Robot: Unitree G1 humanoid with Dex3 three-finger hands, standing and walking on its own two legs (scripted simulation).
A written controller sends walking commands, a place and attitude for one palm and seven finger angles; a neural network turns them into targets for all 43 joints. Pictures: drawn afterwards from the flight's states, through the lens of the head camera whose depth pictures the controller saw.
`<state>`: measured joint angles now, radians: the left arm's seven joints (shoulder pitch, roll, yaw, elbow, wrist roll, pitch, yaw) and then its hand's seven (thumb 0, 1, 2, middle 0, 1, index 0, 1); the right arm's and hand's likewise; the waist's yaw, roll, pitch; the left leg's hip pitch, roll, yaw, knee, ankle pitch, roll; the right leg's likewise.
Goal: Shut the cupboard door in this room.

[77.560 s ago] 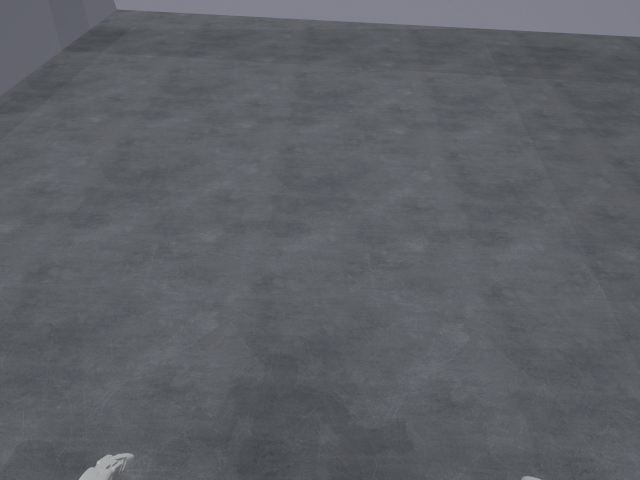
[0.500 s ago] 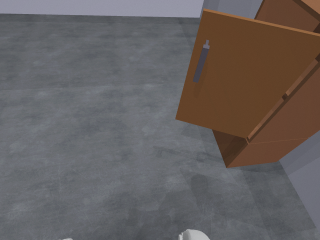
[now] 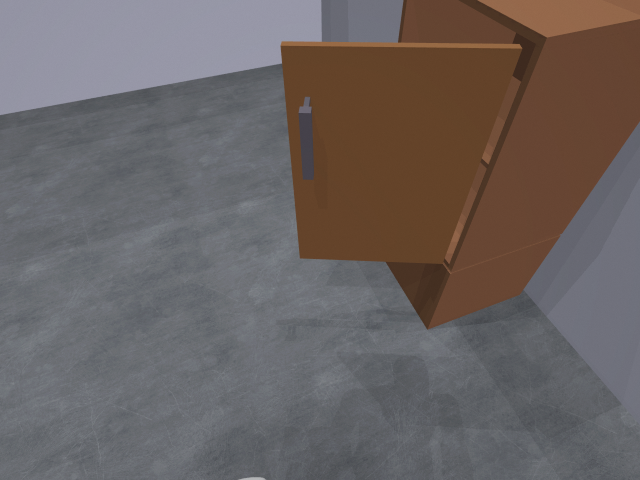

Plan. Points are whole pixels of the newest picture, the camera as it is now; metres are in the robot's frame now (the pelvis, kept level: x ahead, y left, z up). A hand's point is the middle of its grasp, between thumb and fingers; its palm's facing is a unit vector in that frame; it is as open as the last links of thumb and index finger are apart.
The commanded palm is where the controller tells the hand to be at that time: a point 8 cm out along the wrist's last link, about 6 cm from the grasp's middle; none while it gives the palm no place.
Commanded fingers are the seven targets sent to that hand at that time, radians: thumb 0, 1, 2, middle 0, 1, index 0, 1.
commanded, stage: take the last steps up to it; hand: left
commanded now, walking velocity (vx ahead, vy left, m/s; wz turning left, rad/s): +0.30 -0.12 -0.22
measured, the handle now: (307, 139) +0.71 +0.05 +0.02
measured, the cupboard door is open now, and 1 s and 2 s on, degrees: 66 66 66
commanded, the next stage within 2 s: come to a stop and stand still in 0.60 s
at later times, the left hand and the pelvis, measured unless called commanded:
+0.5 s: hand (238, 426) +0.23 +0.14 -0.18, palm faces -0.19 -0.97 -0.17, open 7.4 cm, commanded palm none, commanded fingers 0.00 0.90 0.90 -0.20 -0.30 -0.20 -0.30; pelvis +0.13 -0.03 -0.01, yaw -9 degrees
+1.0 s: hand (292, 367) +0.33 +0.07 -0.18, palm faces -0.07 -0.98 -0.20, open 7.3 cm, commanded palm none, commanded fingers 0.00 0.90 0.90 -0.20 -0.30 -0.20 -0.30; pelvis +0.26 -0.10 -0.01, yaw -8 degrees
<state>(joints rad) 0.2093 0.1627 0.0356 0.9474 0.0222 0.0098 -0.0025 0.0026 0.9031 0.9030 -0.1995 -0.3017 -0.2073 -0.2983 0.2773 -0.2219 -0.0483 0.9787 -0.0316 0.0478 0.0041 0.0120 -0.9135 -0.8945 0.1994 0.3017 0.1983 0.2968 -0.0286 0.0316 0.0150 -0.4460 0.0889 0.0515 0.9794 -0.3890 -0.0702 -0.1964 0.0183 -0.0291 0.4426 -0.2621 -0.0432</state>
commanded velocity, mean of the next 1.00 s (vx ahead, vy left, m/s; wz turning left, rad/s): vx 0.07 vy -0.03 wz -0.06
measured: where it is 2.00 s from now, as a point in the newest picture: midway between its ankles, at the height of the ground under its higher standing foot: outside the picture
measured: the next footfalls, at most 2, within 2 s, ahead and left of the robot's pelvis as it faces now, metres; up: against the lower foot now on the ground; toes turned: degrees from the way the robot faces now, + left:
left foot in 0.12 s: +0.07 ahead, +0.13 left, +0.00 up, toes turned +3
right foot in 0.56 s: +0.27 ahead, -0.20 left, +0.00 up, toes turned -14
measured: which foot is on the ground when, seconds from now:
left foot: up 0.00-0.10, down 0.12-0.58, up 0.60-1.00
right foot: down 0.00-0.12, up 0.14-0.54, down 0.56-1.00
